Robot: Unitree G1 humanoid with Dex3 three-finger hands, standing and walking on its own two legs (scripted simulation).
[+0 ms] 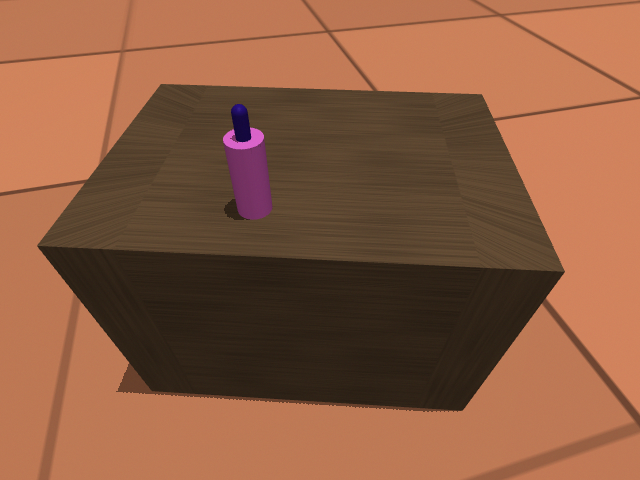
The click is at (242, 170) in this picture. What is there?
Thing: necked bottle
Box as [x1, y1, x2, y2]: [223, 104, 271, 219]
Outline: 236,104 231,109 234,128 226,133 223,137 226,157 238,212 246,218 260,218 266,215 271,210 271,198 263,135 259,130 251,128 249,126 247,111 245,107 241,104
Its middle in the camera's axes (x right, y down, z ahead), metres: -0.14 -0.16 +0.74
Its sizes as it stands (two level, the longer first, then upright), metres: 0.074 0.074 0.233
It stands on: a support 0.70 m high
